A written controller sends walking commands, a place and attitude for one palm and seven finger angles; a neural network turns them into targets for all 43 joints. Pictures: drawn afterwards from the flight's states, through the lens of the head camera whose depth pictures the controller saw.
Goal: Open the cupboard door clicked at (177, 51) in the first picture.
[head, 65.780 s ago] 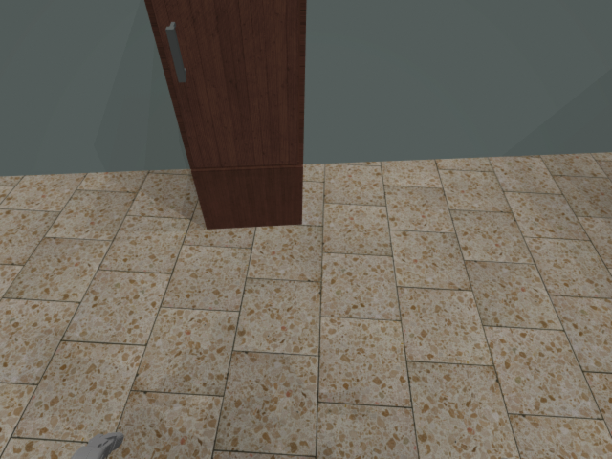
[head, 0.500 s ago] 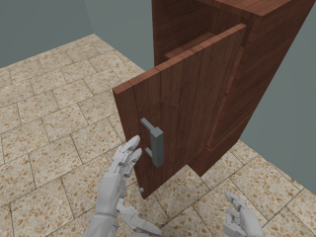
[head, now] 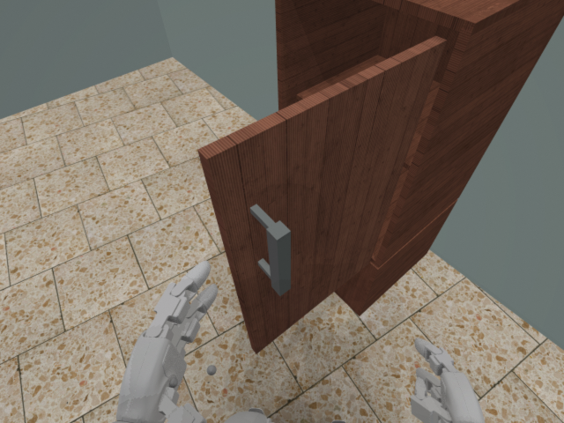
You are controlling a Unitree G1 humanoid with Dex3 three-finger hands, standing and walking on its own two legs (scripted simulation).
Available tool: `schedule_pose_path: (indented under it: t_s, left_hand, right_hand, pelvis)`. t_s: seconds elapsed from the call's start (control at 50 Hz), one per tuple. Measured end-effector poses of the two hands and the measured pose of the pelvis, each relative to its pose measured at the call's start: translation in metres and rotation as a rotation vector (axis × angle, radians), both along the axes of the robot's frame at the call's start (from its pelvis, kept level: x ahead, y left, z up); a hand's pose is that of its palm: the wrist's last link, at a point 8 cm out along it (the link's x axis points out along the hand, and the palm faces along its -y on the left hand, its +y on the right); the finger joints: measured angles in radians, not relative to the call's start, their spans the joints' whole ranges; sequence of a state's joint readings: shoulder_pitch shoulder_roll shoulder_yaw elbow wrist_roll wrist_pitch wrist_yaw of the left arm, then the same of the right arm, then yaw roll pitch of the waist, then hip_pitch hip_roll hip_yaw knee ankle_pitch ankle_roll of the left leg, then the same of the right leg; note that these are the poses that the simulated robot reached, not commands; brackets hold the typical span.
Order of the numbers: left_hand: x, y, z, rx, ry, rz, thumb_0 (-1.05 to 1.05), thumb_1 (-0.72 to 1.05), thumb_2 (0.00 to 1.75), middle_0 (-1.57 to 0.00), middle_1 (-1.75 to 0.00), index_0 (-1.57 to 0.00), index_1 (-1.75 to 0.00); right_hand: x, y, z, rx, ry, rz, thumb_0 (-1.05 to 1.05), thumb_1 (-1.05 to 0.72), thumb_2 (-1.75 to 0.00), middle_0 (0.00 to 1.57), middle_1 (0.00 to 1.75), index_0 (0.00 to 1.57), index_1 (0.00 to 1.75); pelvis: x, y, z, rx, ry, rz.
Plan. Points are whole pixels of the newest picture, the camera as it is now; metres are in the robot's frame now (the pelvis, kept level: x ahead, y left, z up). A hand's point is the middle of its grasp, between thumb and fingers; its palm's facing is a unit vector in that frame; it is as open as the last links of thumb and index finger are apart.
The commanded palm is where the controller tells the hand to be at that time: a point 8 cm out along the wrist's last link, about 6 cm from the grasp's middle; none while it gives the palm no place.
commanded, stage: draw the hand back to the body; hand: left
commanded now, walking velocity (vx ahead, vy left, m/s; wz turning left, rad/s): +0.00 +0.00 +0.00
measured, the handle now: (270, 252) +0.32 +0.04 +0.09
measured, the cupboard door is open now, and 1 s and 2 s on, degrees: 89 89 89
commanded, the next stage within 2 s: step back with the hand held close in 1.64 s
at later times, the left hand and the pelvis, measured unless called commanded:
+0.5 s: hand (152, 354) +0.18 +0.14 +0.13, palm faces -0.09 -0.99 -0.08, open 16.3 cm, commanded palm +0.15 +0.20 +0.15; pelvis +0.00 +0.00 +0.02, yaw +0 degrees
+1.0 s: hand (30, 296) +0.20 +0.24 +0.20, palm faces +0.29 -0.88 -0.39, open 12.3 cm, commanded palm +0.16 +0.29 +0.21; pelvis +0.02 +0.02 +0.06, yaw +0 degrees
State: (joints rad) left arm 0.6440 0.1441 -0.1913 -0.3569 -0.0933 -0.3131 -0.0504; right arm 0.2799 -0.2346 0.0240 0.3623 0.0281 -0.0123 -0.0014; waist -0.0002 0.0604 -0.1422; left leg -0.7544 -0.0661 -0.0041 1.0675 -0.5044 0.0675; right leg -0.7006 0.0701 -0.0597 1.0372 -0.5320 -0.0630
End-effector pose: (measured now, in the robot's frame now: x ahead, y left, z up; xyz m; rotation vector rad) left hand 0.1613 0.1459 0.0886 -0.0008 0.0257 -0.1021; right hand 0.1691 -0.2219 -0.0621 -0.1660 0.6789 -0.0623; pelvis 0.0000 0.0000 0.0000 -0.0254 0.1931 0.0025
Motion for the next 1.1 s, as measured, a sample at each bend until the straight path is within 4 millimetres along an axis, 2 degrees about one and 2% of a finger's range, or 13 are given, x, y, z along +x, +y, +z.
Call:
schedule_pose_path:
  t_s: [0.08,0.14,0.28,0.46,0.6,0.7,0.82,1.0,1.1]
  left_hand:
    - [0.001,-0.004,-0.006,0.007,-0.001,-0.021,-0.01,-0.51,0.30,-0.15,-0.30,-0.15,-0.30]
    - [0.006,-0.002,-0.004,0.025,-0.020,-0.024,-0.01,-0.51,0.30,-0.15,-0.30,-0.15,-0.30]
    - [0.009,0.024,0.029,0.084,-0.070,0.036,-0.01,-0.50,0.30,-0.15,-0.30,-0.15,-0.30]
    - [0.002,0.044,0.040,0.071,-0.006,0.009,-0.01,-0.50,0.30,-0.15,-0.30,-0.15,-0.30]
    - [0.001,0.068,0.066,0.132,-0.072,0.057,-0.01,-0.46,0.32,-0.15,-0.30,-0.15,-0.30]
    - [-0.002,0.084,0.077,0.246,-0.030,0.217,-0.01,-0.35,0.36,-0.16,-0.30,-0.16,-0.30]
    - [-0.002,0.104,0.084,0.318,0.012,0.311,-0.01,-0.16,0.44,-0.17,-0.30,-0.17,-0.30]
    - [0.007,0.134,0.125,0.412,-0.086,0.392,0.00,0.14,0.57,-0.18,-0.30,-0.18,-0.30]
    - [0.010,0.149,0.137,0.436,-0.110,0.429,0.00,0.32,0.65,-0.19,-0.30,-0.19,-0.30]
  right_hand:
    - [-0.001,-0.002,-0.003,-0.008,-0.017,0.004,0.02,-0.90,-0.90,0.20,0.30,0.20,0.30]
    - [-0.004,-0.002,-0.005,-0.004,-0.018,-0.002,0.02,-0.90,-0.90,0.20,0.30,0.20,0.30]
    - [-0.011,-0.001,0.003,0.030,-0.014,-0.036,0.02,-0.90,-0.90,0.20,0.30,0.20,0.30]
    - [-0.006,-0.008,0.026,-0.017,-0.062,-0.042,0.02,-0.90,-0.90,0.20,0.30,0.20,0.30]
    - [0.005,-0.005,0.038,-0.031,-0.102,-0.041,0.02,-0.90,-0.90,0.20,0.30,0.20,0.30]
    - [0.010,0.007,0.044,-0.033,-0.080,-0.051,0.02,-0.90,-0.90,0.20,0.30,0.20,0.30]
    - [0.013,0.023,0.046,-0.036,-0.035,-0.019,0.02,-0.90,-0.90,0.20,0.30,0.20,0.30]
    - [0.023,0.038,0.049,-0.016,-0.024,0.005,0.02,-0.90,-0.90,0.21,0.30,0.21,0.30]
    - [0.028,0.038,0.054,-0.019,-0.020,0.004,0.02,-0.90,-0.89,0.21,0.30,0.21,0.30]
  pelvis:
    - [-0.007,-0.001,-0.004,-0.003,0.005,0.004]
    - [-0.009,-0.003,-0.006,-0.001,0.005,-0.001]
    - [-0.004,-0.006,0.006,0.002,-0.028,-0.007]
    - [0.001,-0.003,0.020,-0.008,-0.067,0.002]
    - [0.004,0.002,0.026,-0.013,-0.087,0.005]
    - [0.008,0.008,0.037,-0.014,-0.112,0.001]
    - [0.012,0.014,0.048,-0.012,-0.141,0.005]
    - [0.022,0.024,0.060,-0.006,-0.180,0.000]
    - [0.024,0.027,0.065,-0.004,-0.195,-0.007]
